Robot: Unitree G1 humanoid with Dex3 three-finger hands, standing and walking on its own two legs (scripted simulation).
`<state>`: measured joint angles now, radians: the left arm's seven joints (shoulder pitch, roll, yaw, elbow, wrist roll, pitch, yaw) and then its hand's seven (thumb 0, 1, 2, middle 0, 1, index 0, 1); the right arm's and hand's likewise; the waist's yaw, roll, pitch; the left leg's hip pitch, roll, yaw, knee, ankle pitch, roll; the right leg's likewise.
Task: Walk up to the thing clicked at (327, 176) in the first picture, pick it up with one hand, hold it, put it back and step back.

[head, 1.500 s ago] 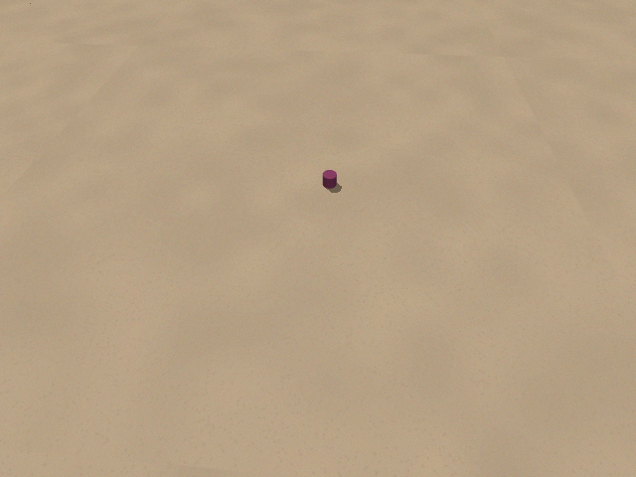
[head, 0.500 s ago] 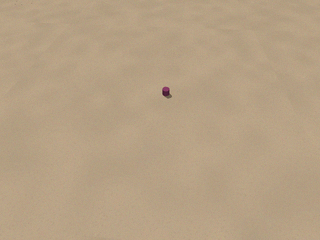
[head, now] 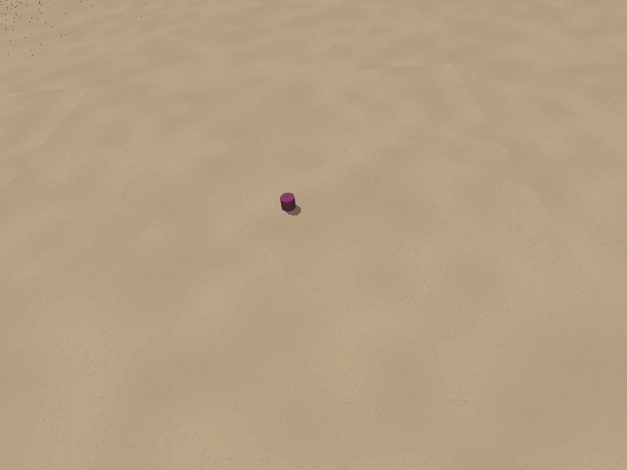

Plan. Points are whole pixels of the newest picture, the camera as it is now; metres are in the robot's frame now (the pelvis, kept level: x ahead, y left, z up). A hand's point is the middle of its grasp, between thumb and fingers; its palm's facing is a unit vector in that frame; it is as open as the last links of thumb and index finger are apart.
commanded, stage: walk up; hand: left
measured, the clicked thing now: (288, 202) +1.39 +0.17 -0.72
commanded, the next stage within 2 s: none
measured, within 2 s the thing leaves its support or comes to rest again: neither
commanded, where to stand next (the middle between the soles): +1.03 +0.00 m, yaw -4 degrees
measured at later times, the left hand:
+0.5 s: hand (141, 406) +0.27 +0.31 -0.15, palm faces -0.09 -0.93 -0.35, open 7.4 cm
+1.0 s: hand (205, 244) +0.57 +0.25 -0.10, palm faces -0.07 -0.92 -0.40, open 7.4 cm
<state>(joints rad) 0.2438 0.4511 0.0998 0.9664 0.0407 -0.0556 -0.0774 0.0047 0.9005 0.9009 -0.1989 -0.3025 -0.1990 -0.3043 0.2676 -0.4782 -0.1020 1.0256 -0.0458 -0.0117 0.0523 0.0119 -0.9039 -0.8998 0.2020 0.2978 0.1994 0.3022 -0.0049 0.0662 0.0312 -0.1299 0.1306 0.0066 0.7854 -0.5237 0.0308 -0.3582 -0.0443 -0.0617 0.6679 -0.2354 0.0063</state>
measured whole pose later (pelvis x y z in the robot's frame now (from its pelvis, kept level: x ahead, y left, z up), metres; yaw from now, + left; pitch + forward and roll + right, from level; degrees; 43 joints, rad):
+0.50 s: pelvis +0.23 +0.03 +0.01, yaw -3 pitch -2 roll -1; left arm 0.33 0.43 0.04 0.93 0.01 -0.05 -0.03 0.01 0.90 0.90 -0.20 -0.30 -0.20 -0.30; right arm 0.21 -0.40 -0.09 0.88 -0.03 -0.08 0.08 0.01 -0.91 -0.90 0.20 0.30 0.20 0.30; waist 0.00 -0.03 0.08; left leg -0.38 0.08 0.09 0.64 -0.23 0.02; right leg -0.24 -0.01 0.04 1.02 -0.48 -0.04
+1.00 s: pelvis +0.46 -0.01 +0.01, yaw -4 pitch -3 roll +1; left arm 0.24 0.37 0.03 0.85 -0.01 -0.09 -0.05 0.00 0.90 0.90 -0.20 -0.30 -0.20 -0.30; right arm 0.31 -0.43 -0.04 0.89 0.01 -0.03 0.05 0.01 -0.91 -0.90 0.20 0.30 0.20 0.30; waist 0.01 0.06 0.08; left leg -0.35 0.04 0.00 1.13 -0.40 0.04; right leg -0.31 -0.04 -0.06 0.60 -0.23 -0.02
